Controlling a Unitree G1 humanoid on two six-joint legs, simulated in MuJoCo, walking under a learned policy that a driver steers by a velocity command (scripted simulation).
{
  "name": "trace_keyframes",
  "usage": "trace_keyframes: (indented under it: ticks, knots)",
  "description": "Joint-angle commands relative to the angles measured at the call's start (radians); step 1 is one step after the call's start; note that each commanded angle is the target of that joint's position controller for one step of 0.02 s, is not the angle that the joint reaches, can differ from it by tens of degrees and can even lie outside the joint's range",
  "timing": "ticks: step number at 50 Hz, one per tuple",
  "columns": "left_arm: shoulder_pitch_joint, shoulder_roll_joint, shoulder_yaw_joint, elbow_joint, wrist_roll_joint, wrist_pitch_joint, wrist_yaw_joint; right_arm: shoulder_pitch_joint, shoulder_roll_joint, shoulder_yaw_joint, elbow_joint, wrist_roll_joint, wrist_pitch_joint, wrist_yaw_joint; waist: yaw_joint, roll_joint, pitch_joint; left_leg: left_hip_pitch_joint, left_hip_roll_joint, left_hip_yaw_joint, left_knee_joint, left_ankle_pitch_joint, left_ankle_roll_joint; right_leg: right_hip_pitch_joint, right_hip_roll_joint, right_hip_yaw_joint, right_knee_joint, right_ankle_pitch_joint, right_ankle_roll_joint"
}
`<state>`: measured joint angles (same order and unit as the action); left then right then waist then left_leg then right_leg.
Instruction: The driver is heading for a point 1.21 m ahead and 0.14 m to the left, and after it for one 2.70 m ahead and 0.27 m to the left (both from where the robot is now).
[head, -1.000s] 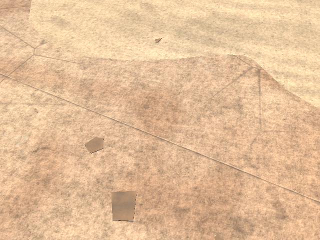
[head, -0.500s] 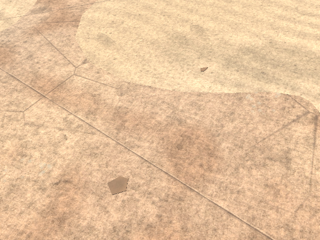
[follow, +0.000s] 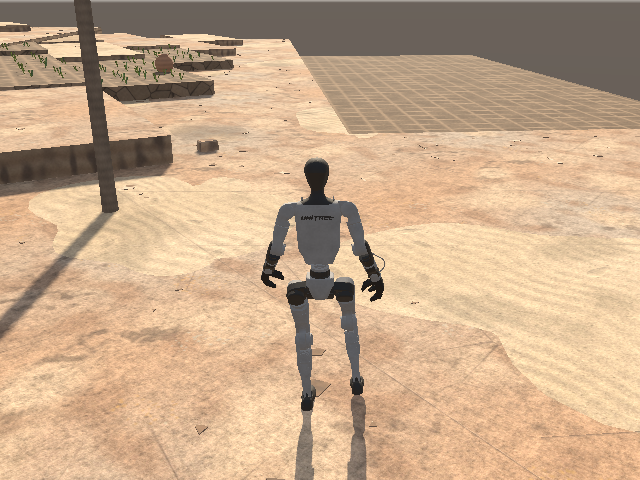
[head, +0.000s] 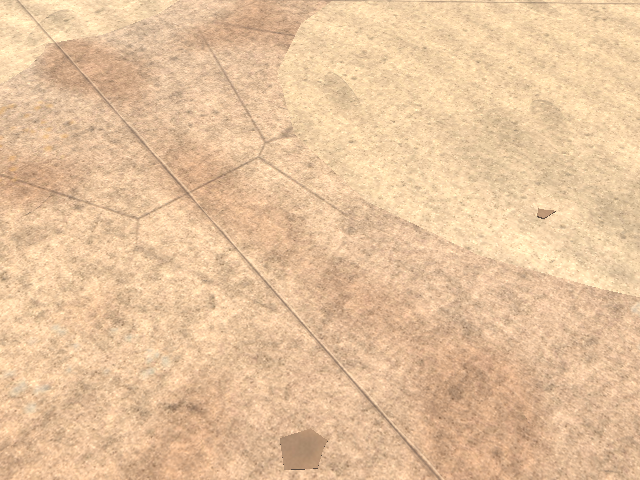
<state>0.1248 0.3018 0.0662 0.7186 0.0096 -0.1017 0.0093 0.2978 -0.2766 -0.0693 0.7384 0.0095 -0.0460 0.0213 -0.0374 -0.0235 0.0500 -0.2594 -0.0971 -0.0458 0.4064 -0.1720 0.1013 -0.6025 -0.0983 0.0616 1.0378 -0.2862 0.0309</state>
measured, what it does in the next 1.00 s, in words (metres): walks ahead, turning left: right foot, then left foot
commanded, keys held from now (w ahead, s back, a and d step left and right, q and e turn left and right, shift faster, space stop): w+q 0.48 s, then w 0.38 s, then no key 0.14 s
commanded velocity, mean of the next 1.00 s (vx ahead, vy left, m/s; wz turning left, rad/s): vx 0.48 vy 0.00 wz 0.41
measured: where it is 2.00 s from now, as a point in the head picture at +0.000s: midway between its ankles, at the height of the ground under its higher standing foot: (241, 398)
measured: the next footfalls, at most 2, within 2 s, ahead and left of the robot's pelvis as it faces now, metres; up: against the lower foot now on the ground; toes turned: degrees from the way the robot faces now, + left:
right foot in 0.28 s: +0.34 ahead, -0.14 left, +0.00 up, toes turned +13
left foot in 0.78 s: +0.52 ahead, +0.21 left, +0.00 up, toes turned +24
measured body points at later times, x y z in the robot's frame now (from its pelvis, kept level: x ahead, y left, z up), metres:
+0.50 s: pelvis +0.28 -0.04 +0.00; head +0.30 -0.04 +0.45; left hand +0.27 +0.25 -0.11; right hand +0.49 -0.27 -0.10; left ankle +0.26 +0.11 -0.66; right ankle +0.30 -0.15 -0.74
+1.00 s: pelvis +0.51 +0.10 +0.00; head +0.53 +0.13 +0.45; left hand +0.51 +0.41 -0.12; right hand +0.71 -0.11 -0.10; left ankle +0.49 +0.19 -0.74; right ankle +0.61 -0.03 -0.67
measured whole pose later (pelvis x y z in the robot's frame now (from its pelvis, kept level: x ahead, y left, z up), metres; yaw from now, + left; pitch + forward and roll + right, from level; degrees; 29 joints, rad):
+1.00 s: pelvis +0.51 +0.10 +0.00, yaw +24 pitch +1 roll +0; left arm 0.18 0.32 0.05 0.82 0.00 -0.07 0.00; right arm 0.27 -0.27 -0.05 0.73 -0.01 -0.06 0.03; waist -0.02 -0.04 0.05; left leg -0.22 -0.05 0.03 0.36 -0.16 0.07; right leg -0.59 -0.11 0.02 1.04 -0.30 0.03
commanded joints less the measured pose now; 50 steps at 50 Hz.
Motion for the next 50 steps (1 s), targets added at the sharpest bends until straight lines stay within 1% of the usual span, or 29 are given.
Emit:
trace_keyframes:
  ticks: [1,4,7,10,12,13,14,15,16,17,18,19,21,25,30,33,35,37,38,39,40,41,42,43,44,45,46,48,50]
  knots:
    - [-0.016,0.062,0.016,-0.063,0.007,0.004,0.002,-0.033,-0.175,-0.046,-0.079,0.006,-0.021,-0.025,0.03,0.066,-0.074,0.04,0.233,-0.239,-0.183,0.232,0.174,-0.023,0.01,-0.003,-0.166,0.162,0.03]
    - [-0.122,0.041,0.003,-0.086,-0.002,-0.003,-0.011,0.003,-0.176,-0.047,-0.068,0.012,-0.012,-0.035,-0.014,0.1,-0.05,0.011,0.194,-0.21,-0.173,0.129,0.13,0.04,0.057,-0.008,-0.387,0.336,0.037]
    - [-0.192,0.056,0.004,-0.108,-0.016,-0.015,-0.027,0.054,-0.18,-0.049,-0.05,0.018,-0.004,-0.038,-0.041,0.111,-0.037,0.034,0.214,-0.263,-0.139,0.068,0.118,0.086,0.087,0.001,-0.488,0.37,0.03]
    - [-0.182,0.092,0.018,-0.112,-0.019,-0.028,-0.038,0.067,-0.172,-0.049,-0.046,0.017,0.005,-0.043,-0.024,0.133,-0.041,0.112,0.243,-0.349,-0.056,0.055,0.1,0.123,0.096,0.022,-0.55,0.28,0.001]
    - [-0.089,0.111,0.032,-0.09,-0.02,-0.037,-0.035,0.044,-0.16,-0.047,-0.055,0.016,0.011,-0.043,0.032,0.161,-0.065,0.119,0.228,-0.374,0.023,0.102,0.074,0.248,0.103,0.001,-0.596,0.228,-0.035]
    - [0.01,0.14,0.047,-0.069,-0.01,-0.042,-0.028,0.036,-0.125,-0.035,-0.065,0.011,0.01,-0.041,0.08,0.147,-0.134,0.083,0.177,-0.34,0.144,0.142,0.042,0.416,0.07,0.015,-0.607,0.228,-0.069]
    - [0.159,0.194,0.061,-0.057,0.006,-0.043,-0.019,0.042,-0.066,-0.012,-0.086,-0.006,0.007,-0.037,0.138,0.033,-0.275,-0.042,0.111,-0.252,0.424,0.003,0.003,0.673,-0.102,0.18,-0.589,0.169,-0.131]
    - [0.237,0.27,0.078,-0.019,0.015,-0.029,-0.024,0.183,-0.017,0.004,-0.118,0.026,-0.003,-0.038,0.071,-0.312,-0.376,-0.403,-0.017,-0.13,0.74,-0.43,-0.063,0.96,-0.316,0.658,-0.689,-0.052,-0.298]
    - [0.216,0.173,0.059,-0.03,-0.01,-0.024,-0.03,0.172,-0.128,-0.014,-0.089,0.038,-0.003,-0.042,0.093,-0.214,-0.305,-0.531,0.07,-0.151,0.872,-0.402,-0.077,0.921,-0.326,0.731,-0.738,-0.273,-0.288]
    - [0.175,0.11,0.041,-0.04,-0.013,-0.017,-0.024,0.06,-0.182,-0.03,-0.099,0.029,0.002,-0.04,0.121,-0.118,-0.183,-0.554,0.104,-0.132,0.899,-0.305,-0.083,0.805,-0.277,0.559,-0.749,-0.244,-0.241]
    - [0.127,0.093,0.031,-0.044,-0.003,-0.01,-0.023,0.008,-0.174,-0.031,-0.109,0.018,0.008,-0.041,0.105,-0.054,-0.118,-0.52,0.137,-0.103,0.881,-0.233,-0.089,0.688,-0.232,0.425,-0.762,-0.11,-0.215]
    - [0.098,0.072,0.024,-0.035,0.0,-0.005,-0.021,-0.026,-0.161,-0.033,-0.122,0.008,0.008,-0.037,0.09,-0.05,-0.067,-0.5,0.162,-0.101,0.835,-0.186,-0.092,0.602,-0.194,0.332,-0.782,0.0,-0.207]
    - [0.083,0.059,0.019,-0.023,0.004,-0.01,-0.017,-0.015,-0.121,-0.031,-0.128,0.021,0.017,-0.025,0.06,-0.093,-0.049,-0.433,0.196,-0.082,0.781,-0.143,-0.093,0.517,-0.151,0.201,-0.828,0.103,-0.194]
    - [0.108,0.103,0.033,0.016,-0.004,-0.02,-0.015,-0.069,-0.071,-0.016,-0.16,0.013,0.028,-0.02,0.06,-0.053,-0.03,-0.474,0.213,-0.065,0.658,-0.062,-0.112,0.505,-0.167,0.074,-0.882,0.254,-0.231]
    - [0.138,0.135,0.035,0.059,-0.017,-0.007,-0.018,-0.196,-0.037,0.007,-0.179,0.008,0.002,0.004,0.096,-0.028,-0.003,-0.4,0.184,-0.003,0.346,0.155,-0.099,0.519,-0.126,-0.079,-0.895,0.352,-0.212]
    - [0.205,0.163,0.039,0.098,-0.033,0.008,-0.019,-0.291,-0.036,0.014,-0.21,0.012,-0.008,0.02,0.123,-0.029,0.025,-0.375,0.166,0.041,0.232,0.151,-0.081,0.579,-0.154,-0.091,-0.886,0.369,-0.208]
    - [0.227,0.178,0.042,0.121,-0.042,0.022,-0.018,-0.315,-0.053,0.009,-0.226,0.012,-0.009,0.026,0.112,-0.046,0.029,-0.362,0.151,0.056,0.182,0.081,-0.055,0.647,-0.184,-0.09,-0.851,0.456,-0.198]
    - [0.217,0.201,0.045,0.133,-0.049,0.034,-0.012,-0.246,-0.093,-0.01,-0.216,0.004,-0.009,0.026,0.048,-0.077,-0.029,-0.217,0.102,0.095,0.134,0.023,-0.016,0.679,-0.182,-0.12,-0.729,0.748,-0.174]
    - [0.205,0.199,0.041,0.137,-0.05,0.039,-0.008,-0.113,-0.128,-0.032,-0.176,0.001,-0.008,0.021,-0.032,-0.071,-0.108,-0.017,0.069,0.121,0.082,0.077,0.014,0.642,-0.151,-0.163,-0.575,0.867,-0.148]
    - [0.209,0.169,0.026,0.131,-0.038,0.037,-0.003,0.042,-0.184,-0.059,-0.129,-0.001,-0.002,0.008,-0.101,-0.051,-0.205,0.254,0.102,0.066,0.108,0.117,0.043,0.489,-0.109,-0.191,-0.367,0.763,-0.11]
    - [0.266,0.066,-0.012,0.082,-0.007,0.021,-0.01,0.157,-0.295,-0.08,-0.113,-0.017,0.003,-0.007,-0.09,0.166,-0.358,0.65,0.375,-0.365,0.11,0.048,0.18,0.088,0.016,-0.207,0.034,0.263,-0.044]
    - [0.275,0.065,-0.019,0.1,-0.014,-0.001,-0.018,0.161,-0.261,-0.065,-0.115,-0.004,0.001,-0.006,-0.079,0.232,-0.485,0.697,0.498,-0.703,-0.045,-0.007,0.264,-0.053,0.108,-0.033,0.235,-0.297,-0.033]
    - [0.197,0.145,0.007,0.075,-0.049,-0.012,-0.027,0.109,-0.202,-0.043,-0.111,-0.003,-0.005,0.001,-0.083,0.169,-0.35,0.596,0.462,-0.575,-0.068,-0.041,0.219,-0.151,0.048,0.019,0.293,-0.264,-0.044]
    - [0.131,0.137,0.003,0.055,-0.058,-0.017,-0.028,0.053,-0.169,-0.032,-0.11,-0.001,-0.009,0.001,-0.06,0.142,-0.221,0.449,0.412,-0.42,-0.083,0.002,0.184,-0.168,0.005,-0.008,0.256,-0.184,-0.054]
    - [0.109,0.125,0.003,0.057,-0.04,-0.014,-0.021,-0.018,-0.139,-0.022,-0.108,-0.006,-0.014,0.005,-0.019,0.094,-0.134,0.302,0.37,-0.316,-0.109,0.154,0.16,-0.132,-0.022,-0.022,0.185,-0.117,-0.046]
    - [0.126,0.125,0.009,0.068,-0.024,-0.002,-0.016,-0.066,-0.107,-0.012,-0.113,-0.014,-0.02,0.008,0.022,0.104,-0.102,0.196,0.336,-0.235,-0.128,0.319,0.145,-0.058,-0.044,-0.016,0.135,-0.078,-0.035]
    - [0.164,0.108,0.007,0.083,-0.02,0.013,-0.016,-0.094,-0.102,-0.012,-0.113,-0.018,-0.025,0.008,0.053,0.111,-0.1,0.127,0.323,-0.188,-0.149,0.423,0.145,0.012,-0.046,-0.015,0.114,-0.058,-0.021]
    - [0.199,0.073,0.001,0.097,-0.013,0.035,-0.01,-0.109,-0.114,-0.016,-0.093,-0.019,-0.039,0.005,0.085,0.095,-0.103,0.057,0.315,-0.11,-0.17,0.603,0.161,0.071,-0.03,-0.03,0.057,-0.021,0.009]
    - [0.155,0.053,-0.006,0.083,-0.003,0.044,-0.004,-0.117,-0.128,-0.019,-0.07,-0.019,-0.041,-0.006,0.088,0.097,-0.086,0.028,0.294,-0.04,-0.177,0.667,0.152,0.072,-0.022,-0.037,-0.068,0.066,0.026]
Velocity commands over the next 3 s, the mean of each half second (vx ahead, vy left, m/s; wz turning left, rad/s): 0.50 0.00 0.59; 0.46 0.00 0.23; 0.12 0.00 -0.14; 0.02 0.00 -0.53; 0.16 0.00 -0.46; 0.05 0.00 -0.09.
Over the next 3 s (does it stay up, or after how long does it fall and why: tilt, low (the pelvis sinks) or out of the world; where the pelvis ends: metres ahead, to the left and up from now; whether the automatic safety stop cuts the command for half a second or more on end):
stays up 0.78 0.11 -0.01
